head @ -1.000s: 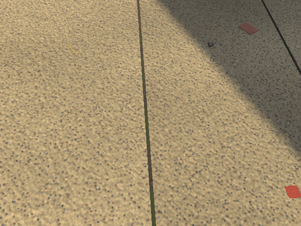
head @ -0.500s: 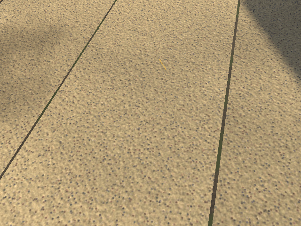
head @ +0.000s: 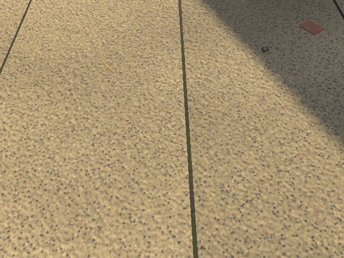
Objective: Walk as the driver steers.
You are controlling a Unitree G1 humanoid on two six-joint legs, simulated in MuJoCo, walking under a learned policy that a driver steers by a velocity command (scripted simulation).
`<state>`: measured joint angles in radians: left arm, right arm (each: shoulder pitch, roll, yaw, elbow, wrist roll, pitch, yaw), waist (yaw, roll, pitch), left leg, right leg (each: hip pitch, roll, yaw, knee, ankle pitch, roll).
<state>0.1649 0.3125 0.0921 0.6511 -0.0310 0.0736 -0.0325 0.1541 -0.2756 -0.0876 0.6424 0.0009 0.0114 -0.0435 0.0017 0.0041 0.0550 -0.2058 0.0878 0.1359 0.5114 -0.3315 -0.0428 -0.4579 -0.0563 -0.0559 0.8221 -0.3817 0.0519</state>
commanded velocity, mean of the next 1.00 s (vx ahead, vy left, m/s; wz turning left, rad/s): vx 0.00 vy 0.00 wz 0.04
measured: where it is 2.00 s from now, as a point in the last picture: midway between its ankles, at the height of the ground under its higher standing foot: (139, 244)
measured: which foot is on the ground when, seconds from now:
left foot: down 0.00-0.06, up 0.08-0.50, down 0.52-0.82, up 0.84-1.00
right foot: up 0.00-0.02, down 0.04-0.56, up 0.58-0.80, down 0.82-1.00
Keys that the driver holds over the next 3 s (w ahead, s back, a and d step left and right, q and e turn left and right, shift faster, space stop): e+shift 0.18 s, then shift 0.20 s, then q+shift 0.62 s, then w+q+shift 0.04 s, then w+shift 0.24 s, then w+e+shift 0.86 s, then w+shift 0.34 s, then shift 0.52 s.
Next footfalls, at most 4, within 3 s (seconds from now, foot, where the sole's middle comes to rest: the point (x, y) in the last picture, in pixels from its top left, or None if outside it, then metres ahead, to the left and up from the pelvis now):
0.04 right None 0.05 -0.12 -0.77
0.52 left None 0.13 0.10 -0.77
0.82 right None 0.07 -0.15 -0.77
1.44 left None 0.21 0.18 -0.77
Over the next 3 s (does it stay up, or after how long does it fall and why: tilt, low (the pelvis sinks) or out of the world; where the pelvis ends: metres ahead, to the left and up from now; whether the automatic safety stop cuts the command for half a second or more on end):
stays up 1.29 -0.13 0.00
